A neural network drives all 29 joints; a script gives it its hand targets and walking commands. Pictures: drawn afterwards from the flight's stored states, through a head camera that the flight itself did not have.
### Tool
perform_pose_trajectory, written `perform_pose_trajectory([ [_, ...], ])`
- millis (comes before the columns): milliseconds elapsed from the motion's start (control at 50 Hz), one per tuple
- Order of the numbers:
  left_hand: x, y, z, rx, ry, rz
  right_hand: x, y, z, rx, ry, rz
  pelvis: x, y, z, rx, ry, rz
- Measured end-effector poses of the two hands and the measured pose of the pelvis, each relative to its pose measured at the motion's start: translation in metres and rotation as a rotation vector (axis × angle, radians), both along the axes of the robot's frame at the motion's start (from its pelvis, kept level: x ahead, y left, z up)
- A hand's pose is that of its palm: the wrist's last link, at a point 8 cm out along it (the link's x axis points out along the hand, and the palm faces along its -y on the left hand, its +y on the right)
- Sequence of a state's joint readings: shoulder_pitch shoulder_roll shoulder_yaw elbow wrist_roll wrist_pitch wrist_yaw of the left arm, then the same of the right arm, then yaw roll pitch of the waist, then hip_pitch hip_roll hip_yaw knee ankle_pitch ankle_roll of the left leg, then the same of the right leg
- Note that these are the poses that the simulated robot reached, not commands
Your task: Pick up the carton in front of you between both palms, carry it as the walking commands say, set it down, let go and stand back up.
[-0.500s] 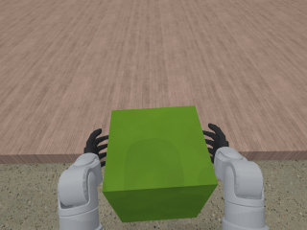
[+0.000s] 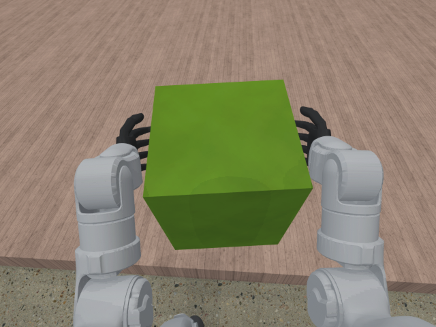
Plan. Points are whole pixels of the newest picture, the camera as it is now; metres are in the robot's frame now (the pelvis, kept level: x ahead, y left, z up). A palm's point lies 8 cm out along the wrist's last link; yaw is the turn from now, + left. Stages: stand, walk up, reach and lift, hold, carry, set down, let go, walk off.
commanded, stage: carry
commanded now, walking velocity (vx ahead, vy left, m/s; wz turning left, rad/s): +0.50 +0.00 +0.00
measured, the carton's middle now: (223, 174) +0.36 +0.00 +0.10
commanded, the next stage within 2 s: none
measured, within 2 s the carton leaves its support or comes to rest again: neither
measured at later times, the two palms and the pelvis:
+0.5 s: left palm (169, 53) +0.74 +0.13 +0.14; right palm (284, 52) +0.72 -0.17 +0.15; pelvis +0.34 +0.00 -0.01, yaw +2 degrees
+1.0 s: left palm out of the picture +1.10 +0.11 +0.33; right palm out of the picture +1.12 -0.19 +0.32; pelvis +0.73 -0.08 +0.14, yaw +2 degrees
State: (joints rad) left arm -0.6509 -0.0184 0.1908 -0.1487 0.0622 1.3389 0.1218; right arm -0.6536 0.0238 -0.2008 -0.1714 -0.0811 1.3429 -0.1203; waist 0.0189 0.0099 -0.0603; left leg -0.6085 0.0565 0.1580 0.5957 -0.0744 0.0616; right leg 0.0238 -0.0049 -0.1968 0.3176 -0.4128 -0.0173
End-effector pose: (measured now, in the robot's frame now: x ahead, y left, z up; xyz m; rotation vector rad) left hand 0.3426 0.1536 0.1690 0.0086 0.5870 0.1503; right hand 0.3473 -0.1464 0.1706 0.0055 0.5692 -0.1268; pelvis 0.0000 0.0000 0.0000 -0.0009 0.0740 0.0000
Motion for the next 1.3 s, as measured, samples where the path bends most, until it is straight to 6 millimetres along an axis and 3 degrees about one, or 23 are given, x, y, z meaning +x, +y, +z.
perform_pose_trajectory([
  [80, 0.084, 0.004, -0.022, -0.013, 0.055, -0.051, 0.072, 0.005, -0.014, -0.037, 0.055, -0.034, 0.059, 0.014, -0.019, 0.009, -0.017, -0.018],
  [160, 0.146, 0.005, -0.045, -0.021, 0.176, -0.069, 0.124, 0.005, -0.040, -0.029, 0.177, -0.059, 0.101, 0.023, -0.008, -0.002, -0.003, -0.022],
  [320, 0.260, 0.002, -0.046, -0.060, 0.151, -0.044, 0.234, 0.002, -0.045, 0.012, 0.150, -0.095, 0.193, 0.025, 0.008, -0.021, 0.041, -0.006],
  [440, 0.343, -0.007, -0.031, -0.073, 0.049, -0.016, 0.323, -0.007, -0.031, 0.029, 0.048, -0.083, 0.288, 0.009, 0.000, -0.017, 0.048, 0.023],
  [560, 0.449, -0.039, -0.033, -0.077, 0.024, -0.030, 0.428, -0.039, -0.028, 0.016, 0.024, -0.088, 0.397, -0.019, -0.010, -0.026, 0.048, 0.027],
  [600, 0.479, -0.044, -0.036, -0.065, 0.055, -0.003, 0.467, -0.045, -0.033, 0.034, 0.056, -0.067, 0.436, -0.032, -0.004, -0.033, 0.024, 0.033],
  [660, 0.510, -0.039, -0.032, -0.042, 0.107, 0.064, 0.522, -0.039, -0.031, 0.058, 0.113, -0.003, 0.475, -0.048, 0.022, -0.026, 0.007, 0.024],
  [740, 0.544, -0.027, -0.003, -0.064, 0.147, 0.150, 0.578, -0.025, 0.000, 0.066, 0.157, 0.053, 0.526, -0.065, 0.074, -0.011, -0.002, 0.024],
  [860, 0.626, -0.022, 0.078, -0.078, 0.067, 0.206, 0.671, -0.018, 0.077, 0.057, 0.080, 0.105, 0.616, -0.082, 0.129, 0.052, 0.020, 0.050],
  [940, 0.697, -0.033, 0.133, -0.039, 0.003, 0.167, 0.731, -0.030, 0.121, 0.057, 0.012, 0.098, 0.679, -0.080, 0.143, 0.062, 0.026, 0.046],
  [1020, 0.772, -0.053, 0.170, -0.001, -0.043, 0.074, 0.785, -0.051, 0.155, 0.045, -0.041, 0.063, 0.748, -0.074, 0.138, 0.042, -0.005, 0.019],
  [1100, 0.845, -0.088, 0.183, 0.014, -0.047, -0.056, 0.825, -0.087, 0.171, -0.004, -0.045, -0.028, 0.806, -0.072, 0.121, 0.031, -0.030, -0.009],
  [1180, 0.896, -0.121, 0.175, 0.010, 0.051, -0.122, 0.855, -0.118, 0.166, -0.008, 0.056, -0.092, 0.845, -0.073, 0.124, 0.031, -0.027, -0.012],
  [1300, 0.970, -0.141, 0.166, -0.044, 0.138, -0.101, 0.926, -0.138, 0.163, 0.004, 0.140, -0.115, 0.910, -0.090, 0.133, 0.015, 0.001, -0.025],
])
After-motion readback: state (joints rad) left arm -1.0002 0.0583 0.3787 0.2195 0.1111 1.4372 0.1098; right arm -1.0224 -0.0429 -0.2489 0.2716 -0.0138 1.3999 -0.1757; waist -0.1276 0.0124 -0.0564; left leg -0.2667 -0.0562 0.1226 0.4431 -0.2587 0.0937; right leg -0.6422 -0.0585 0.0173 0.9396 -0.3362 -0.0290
